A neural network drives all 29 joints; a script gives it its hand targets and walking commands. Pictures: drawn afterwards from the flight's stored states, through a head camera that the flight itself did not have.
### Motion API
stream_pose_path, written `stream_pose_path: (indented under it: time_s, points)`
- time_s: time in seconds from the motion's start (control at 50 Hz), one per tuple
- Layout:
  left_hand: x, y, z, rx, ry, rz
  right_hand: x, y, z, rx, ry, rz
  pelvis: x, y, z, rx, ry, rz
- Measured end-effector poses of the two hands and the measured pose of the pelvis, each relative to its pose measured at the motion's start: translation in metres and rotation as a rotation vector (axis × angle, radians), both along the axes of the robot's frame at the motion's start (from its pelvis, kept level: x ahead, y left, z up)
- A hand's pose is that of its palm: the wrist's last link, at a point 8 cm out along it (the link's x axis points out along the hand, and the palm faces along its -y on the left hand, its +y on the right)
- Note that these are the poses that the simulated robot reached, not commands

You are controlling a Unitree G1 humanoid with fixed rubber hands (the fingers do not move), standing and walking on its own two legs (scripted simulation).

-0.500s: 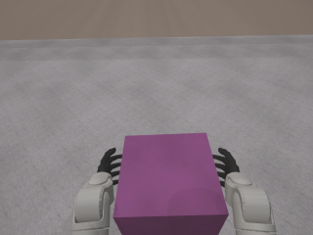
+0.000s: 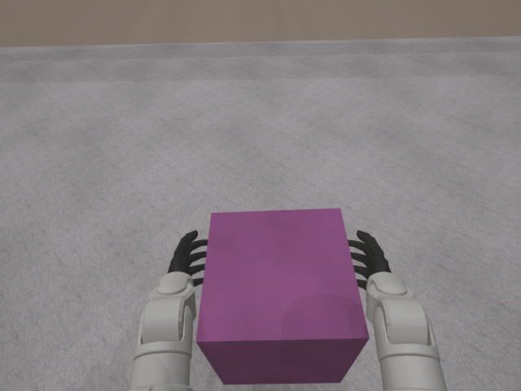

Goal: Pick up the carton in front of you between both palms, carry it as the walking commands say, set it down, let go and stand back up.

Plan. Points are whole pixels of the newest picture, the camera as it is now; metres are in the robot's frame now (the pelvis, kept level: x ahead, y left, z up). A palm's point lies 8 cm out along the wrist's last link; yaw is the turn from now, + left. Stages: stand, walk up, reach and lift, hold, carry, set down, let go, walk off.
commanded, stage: carry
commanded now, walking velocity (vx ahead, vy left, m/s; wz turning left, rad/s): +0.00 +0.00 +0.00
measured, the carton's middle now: (278, 301) +0.30 +0.00 -0.04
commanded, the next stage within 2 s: hold in 0.30 s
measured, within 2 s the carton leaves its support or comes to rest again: neither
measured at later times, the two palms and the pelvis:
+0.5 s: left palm (162, 295) +0.27 +0.17 +0.04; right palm (362, 283) +0.29 -0.13 +0.04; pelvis -0.01 +0.00 +0.01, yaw +5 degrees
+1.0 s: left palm (168, 296) +0.26 +0.16 +0.06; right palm (370, 272) +0.30 -0.14 +0.05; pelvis -0.01 -0.03 +0.01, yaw +8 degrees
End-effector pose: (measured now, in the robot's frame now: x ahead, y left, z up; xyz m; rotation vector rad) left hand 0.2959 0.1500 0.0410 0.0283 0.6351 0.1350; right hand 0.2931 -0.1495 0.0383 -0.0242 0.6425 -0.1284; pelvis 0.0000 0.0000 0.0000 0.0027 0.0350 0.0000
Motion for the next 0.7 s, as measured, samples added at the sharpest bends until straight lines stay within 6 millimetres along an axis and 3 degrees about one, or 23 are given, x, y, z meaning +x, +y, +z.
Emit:
stream_pose_path:
  time_s: [0.32,0.42,0.56,0.7]
  points:
    - [-0.003,0.005,0.001,0.002,0.02,-0.001,-0.002,0.005,0.001,-0.001,0.019,0.0,0.001,0.005,0.001,-0.007,-0.018,0.002]
    - [-0.015,0.012,0.001,0.02,0.033,0.001,-0.01,0.012,0.001,-0.019,0.033,0.03,-0.002,0.005,0.008,-0.008,-0.096,0.048]
    - [-0.035,0.028,0.005,0.02,0.023,0.091,-0.004,0.029,0.005,-0.006,0.021,0.111,-0.01,-0.002,0.01,0.003,-0.138,0.093]
    - [-0.041,0.025,0.011,0.019,0.019,0.12,-0.002,0.027,0.009,0.0,0.017,0.134,-0.014,-0.012,0.01,0.005,-0.16,0.122]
